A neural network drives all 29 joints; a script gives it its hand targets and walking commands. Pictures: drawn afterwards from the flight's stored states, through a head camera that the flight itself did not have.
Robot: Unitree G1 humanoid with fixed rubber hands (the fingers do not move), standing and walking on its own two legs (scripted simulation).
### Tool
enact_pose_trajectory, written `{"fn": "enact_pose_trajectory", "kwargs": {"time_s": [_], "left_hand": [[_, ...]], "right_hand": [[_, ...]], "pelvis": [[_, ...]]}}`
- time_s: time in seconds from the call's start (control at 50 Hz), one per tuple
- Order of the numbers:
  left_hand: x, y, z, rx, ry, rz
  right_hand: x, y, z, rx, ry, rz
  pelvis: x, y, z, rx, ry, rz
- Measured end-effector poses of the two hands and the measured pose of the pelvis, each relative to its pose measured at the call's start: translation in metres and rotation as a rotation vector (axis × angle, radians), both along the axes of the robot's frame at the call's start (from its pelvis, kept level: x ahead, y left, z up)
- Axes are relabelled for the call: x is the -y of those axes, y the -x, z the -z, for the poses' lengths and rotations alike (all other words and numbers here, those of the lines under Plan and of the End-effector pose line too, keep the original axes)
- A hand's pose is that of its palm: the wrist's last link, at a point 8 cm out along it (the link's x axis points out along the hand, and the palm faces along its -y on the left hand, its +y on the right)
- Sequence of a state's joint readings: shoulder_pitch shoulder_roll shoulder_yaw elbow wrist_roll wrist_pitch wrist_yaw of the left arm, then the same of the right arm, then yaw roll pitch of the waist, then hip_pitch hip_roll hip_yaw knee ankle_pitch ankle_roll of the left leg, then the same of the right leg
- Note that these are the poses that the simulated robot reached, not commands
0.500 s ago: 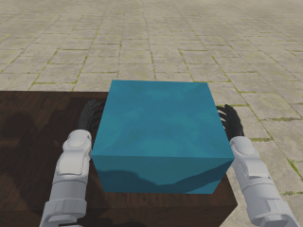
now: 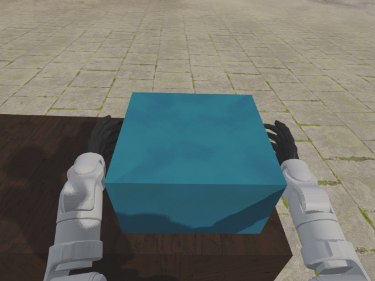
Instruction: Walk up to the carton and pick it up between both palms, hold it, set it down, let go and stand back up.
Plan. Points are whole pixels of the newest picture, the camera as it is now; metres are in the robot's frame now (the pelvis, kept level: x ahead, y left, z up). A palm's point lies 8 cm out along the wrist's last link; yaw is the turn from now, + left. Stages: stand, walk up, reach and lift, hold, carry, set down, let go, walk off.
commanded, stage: reach and lift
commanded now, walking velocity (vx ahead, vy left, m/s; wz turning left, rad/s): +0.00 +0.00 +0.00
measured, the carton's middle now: (192, 158) +0.39 +0.00 +0.11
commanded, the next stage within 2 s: hold in 0.72 s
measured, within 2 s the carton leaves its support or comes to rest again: neither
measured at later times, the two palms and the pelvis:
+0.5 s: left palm (96, 148) +0.35 +0.20 +0.17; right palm (289, 151) +0.35 -0.19 +0.17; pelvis -0.02 +0.00 +0.00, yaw -1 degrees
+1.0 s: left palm (95, 148) +0.35 +0.20 +0.17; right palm (288, 149) +0.35 -0.19 +0.18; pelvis +0.00 +0.00 +0.00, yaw -1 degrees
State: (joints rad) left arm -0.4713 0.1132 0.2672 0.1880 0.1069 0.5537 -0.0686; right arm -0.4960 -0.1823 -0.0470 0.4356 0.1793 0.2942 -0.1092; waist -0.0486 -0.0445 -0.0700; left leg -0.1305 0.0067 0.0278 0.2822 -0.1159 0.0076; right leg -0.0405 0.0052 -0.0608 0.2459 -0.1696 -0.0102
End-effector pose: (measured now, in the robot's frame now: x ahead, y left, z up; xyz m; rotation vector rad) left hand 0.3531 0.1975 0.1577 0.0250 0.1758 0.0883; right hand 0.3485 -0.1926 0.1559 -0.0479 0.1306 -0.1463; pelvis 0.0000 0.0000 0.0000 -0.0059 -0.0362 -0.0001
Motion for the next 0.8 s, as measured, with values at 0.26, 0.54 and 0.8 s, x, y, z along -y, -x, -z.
{"fn": "enact_pose_trajectory", "kwargs": {"time_s": [0.26, 0.54, 0.8], "left_hand": [[0.001, 0.005, -0.009, -0.004, 0.008, 0.006], [0.001, -0.001, -0.013, 0.000, 0.002, 0.002], [-0.001, 0.002, -0.009, -0.006, -0.004, -0.007]], "right_hand": [[0.001, 0.007, -0.009, -0.004, -0.015, 0.008], [0.001, -0.001, -0.019, 0.000, -0.002, -0.002], [-0.001, -0.002, -0.017, -0.005, -0.007, -0.009]], "pelvis": [[0.000, 0.017, 0.001, 0.006, 0.001, 0.009], [-0.001, 0.015, 0.001, 0.004, 0.002, 0.011], [-0.003, 0.004, 0.000, 0.008, 0.003, 0.009]]}}
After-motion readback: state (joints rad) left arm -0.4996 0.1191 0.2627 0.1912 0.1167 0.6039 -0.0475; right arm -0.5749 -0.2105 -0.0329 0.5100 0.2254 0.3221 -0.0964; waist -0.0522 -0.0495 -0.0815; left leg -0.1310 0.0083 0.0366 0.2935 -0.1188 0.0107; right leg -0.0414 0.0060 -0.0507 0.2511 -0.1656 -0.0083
